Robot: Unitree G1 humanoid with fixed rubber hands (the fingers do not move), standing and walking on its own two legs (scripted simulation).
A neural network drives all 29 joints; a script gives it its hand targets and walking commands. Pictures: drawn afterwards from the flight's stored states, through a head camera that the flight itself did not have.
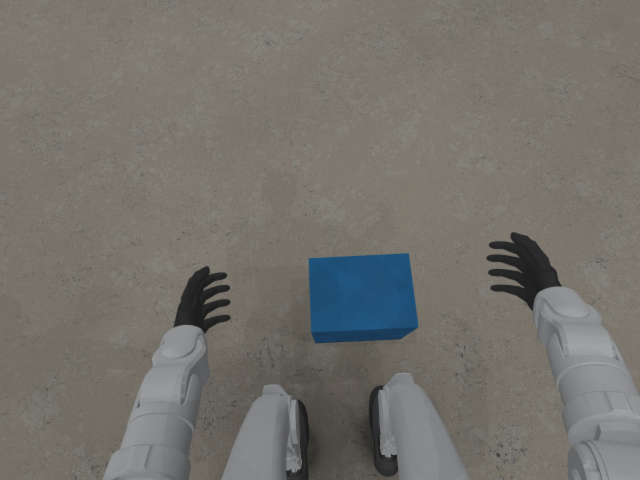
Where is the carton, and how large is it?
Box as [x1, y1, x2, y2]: [309, 253, 418, 342]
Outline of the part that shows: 408,253 309,258 311,332 315,342 394,339 400,338 418,326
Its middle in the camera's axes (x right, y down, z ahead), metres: +0.10 +0.16 +0.99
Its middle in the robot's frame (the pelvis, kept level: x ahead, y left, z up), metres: +0.43 -0.07 -0.56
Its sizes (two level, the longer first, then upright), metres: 0.234 0.170 0.239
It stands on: the floor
